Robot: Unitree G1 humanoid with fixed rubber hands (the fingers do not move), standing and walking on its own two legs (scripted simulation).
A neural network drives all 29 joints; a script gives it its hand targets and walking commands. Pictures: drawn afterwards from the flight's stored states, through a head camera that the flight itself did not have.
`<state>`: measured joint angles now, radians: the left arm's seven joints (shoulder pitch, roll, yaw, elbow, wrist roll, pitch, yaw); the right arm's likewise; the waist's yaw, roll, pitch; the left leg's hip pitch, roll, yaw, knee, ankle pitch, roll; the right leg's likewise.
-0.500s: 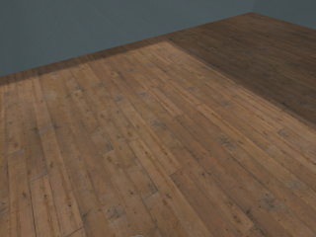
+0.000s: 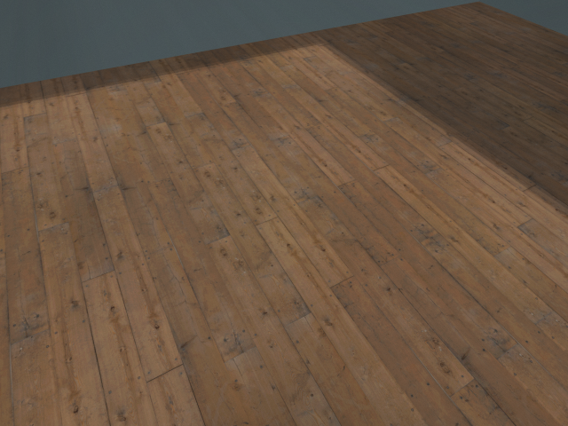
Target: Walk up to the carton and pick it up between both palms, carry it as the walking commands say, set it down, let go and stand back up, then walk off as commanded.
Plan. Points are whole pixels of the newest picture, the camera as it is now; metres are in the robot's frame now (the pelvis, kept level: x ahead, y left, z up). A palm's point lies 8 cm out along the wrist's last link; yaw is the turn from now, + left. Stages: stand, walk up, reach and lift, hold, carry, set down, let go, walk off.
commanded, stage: walk off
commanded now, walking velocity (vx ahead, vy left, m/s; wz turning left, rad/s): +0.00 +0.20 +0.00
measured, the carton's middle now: out of the picture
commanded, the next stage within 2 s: stand in 1.90 s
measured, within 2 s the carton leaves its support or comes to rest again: neither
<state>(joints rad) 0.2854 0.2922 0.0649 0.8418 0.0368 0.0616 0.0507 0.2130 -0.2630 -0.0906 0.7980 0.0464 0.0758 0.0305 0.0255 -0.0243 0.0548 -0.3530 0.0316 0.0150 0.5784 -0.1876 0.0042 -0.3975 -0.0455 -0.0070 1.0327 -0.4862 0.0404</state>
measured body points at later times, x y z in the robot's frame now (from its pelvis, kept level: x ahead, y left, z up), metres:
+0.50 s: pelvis -0.04 +0.06 +0.02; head -0.01 +0.01 +0.47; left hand +0.00 +0.34 -0.08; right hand +0.04 -0.21 -0.13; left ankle -0.05 +0.25 -0.63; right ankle -0.06 -0.04 -0.73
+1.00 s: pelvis -0.08 +0.20 +0.00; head -0.07 +0.21 +0.45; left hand -0.01 +0.48 -0.13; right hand +0.01 -0.08 -0.11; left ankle +0.00 +0.26 -0.73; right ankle -0.14 +0.08 -0.67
